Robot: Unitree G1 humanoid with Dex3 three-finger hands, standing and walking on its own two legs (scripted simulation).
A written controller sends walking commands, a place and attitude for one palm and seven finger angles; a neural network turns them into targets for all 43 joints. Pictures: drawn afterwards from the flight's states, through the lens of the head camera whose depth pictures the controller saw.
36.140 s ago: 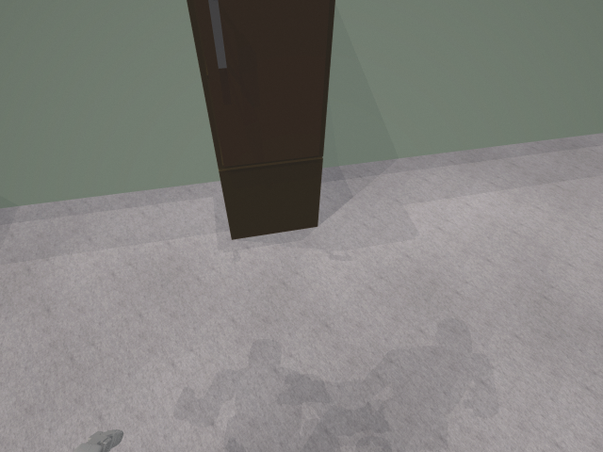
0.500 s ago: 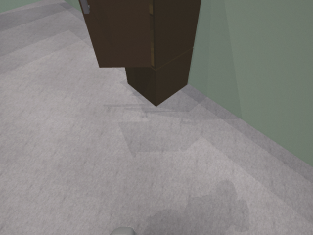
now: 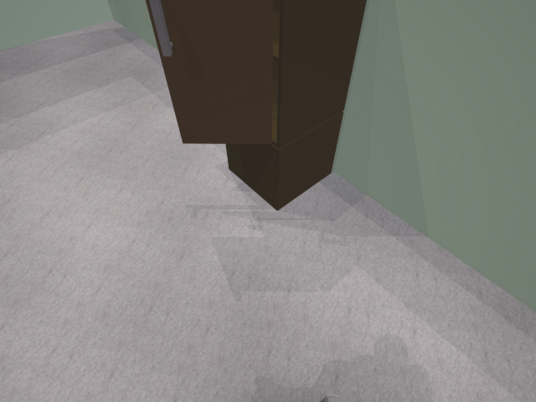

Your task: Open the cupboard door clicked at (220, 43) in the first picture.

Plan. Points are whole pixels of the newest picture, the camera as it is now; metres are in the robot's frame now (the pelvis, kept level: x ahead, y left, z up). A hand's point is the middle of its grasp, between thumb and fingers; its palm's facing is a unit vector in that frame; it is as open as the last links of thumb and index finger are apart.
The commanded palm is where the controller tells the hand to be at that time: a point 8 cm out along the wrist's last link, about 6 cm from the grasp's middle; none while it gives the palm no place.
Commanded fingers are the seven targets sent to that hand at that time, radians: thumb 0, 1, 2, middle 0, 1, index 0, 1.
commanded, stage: take the last steps up to it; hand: left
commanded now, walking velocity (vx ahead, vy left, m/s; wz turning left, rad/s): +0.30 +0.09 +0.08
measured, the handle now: (162, 21) +1.02 +0.33 +0.11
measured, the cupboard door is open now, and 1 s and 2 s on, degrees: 48 48 48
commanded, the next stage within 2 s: come to a stop and stand still in 1.08 s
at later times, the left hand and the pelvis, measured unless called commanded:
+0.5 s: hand out of the picture +0.09 +0.16 -0.17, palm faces +0.19 -0.97 -0.16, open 7.3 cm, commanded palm none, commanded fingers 0.00 0.90 0.90 -0.20 -0.30 -0.20 -0.30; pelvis +0.17 +0.02 +0.00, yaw +5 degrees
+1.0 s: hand (147, 252) +0.44 +0.29 -0.16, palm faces +0.05 -0.98 -0.17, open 7.4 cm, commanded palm none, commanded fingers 0.00 0.90 0.90 -0.20 -0.30 -0.20 -0.30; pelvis +0.34 +0.11 +0.00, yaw +1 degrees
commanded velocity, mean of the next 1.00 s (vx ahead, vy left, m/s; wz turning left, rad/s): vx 0.28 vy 0.05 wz -0.02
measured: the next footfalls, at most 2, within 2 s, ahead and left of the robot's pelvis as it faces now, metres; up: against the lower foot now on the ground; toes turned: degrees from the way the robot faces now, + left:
right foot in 0.08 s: +0.12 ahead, -0.12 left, +0.00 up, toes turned -7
left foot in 0.58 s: +0.31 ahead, +0.16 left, +0.00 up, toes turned +12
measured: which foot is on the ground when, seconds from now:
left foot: down 0.00-0.08, up 0.10-0.56, down 0.58-1.00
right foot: up 0.00-0.06, down 0.08-0.60, up 0.62-1.00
